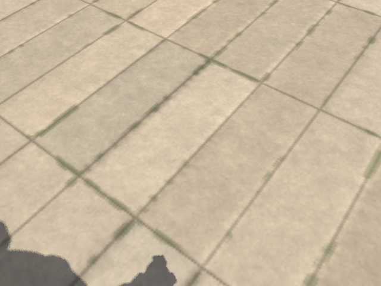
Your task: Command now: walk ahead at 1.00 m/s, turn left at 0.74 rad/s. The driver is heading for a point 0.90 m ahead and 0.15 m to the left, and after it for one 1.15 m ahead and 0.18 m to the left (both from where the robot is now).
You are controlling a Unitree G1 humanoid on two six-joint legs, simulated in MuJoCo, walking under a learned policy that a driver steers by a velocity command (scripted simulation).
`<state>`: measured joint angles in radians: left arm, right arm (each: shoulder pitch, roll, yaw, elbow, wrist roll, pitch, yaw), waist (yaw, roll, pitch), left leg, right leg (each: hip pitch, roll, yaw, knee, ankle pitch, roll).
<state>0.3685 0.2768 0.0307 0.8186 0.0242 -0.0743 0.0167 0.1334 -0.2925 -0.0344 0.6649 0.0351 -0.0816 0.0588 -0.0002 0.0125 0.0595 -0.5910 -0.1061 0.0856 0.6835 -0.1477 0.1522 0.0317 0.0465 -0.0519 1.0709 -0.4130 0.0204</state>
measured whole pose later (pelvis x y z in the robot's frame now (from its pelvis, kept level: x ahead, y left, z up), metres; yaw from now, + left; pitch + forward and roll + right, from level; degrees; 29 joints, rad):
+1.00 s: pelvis +0.85 +0.21 +0.04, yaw +25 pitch +0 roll +2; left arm 0.35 0.27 0.02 0.84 -0.05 -0.08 0.00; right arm 0.24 -0.26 -0.04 0.72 -0.02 -0.10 0.03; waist 0.01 -0.04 0.03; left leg -0.30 -0.02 0.12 0.52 -0.22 0.05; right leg -0.43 -0.08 0.07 1.30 -0.27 -0.05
